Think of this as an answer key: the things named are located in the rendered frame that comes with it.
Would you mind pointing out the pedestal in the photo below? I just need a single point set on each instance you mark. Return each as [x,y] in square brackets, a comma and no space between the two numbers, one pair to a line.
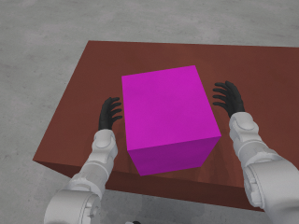
[266,77]

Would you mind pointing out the robot right upper arm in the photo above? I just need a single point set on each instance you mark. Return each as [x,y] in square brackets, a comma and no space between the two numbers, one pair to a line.
[274,187]

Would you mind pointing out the left robot hand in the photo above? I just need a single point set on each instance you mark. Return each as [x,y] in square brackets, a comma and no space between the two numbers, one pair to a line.
[105,119]

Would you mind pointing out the robot left forearm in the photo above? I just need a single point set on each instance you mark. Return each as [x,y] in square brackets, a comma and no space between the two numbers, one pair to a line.
[96,170]

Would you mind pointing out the carton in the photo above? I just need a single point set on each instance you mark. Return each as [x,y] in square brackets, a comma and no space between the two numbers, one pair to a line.
[169,123]

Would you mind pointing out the robot right forearm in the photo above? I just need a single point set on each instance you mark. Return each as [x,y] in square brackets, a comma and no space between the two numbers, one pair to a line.
[248,145]

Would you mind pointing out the right robot hand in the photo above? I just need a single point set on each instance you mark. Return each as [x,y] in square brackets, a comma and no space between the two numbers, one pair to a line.
[232,98]

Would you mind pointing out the robot left upper arm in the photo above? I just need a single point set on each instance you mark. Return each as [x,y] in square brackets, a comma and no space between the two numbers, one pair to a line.
[74,207]

